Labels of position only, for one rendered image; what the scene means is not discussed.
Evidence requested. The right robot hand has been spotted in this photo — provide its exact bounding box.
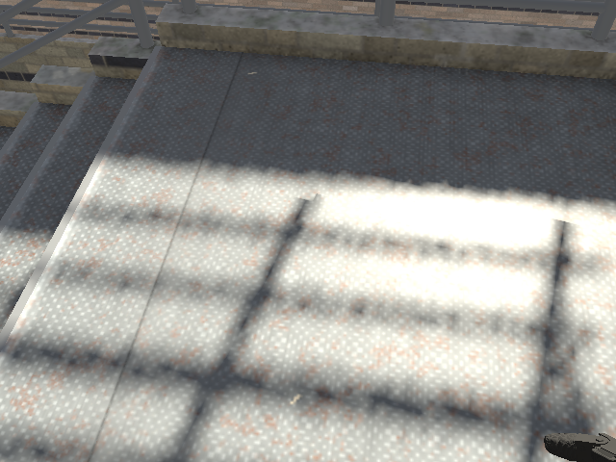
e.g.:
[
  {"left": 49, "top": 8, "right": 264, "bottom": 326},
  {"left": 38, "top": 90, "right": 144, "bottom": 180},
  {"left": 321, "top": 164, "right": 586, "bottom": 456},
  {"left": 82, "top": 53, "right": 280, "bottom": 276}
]
[{"left": 544, "top": 433, "right": 616, "bottom": 462}]

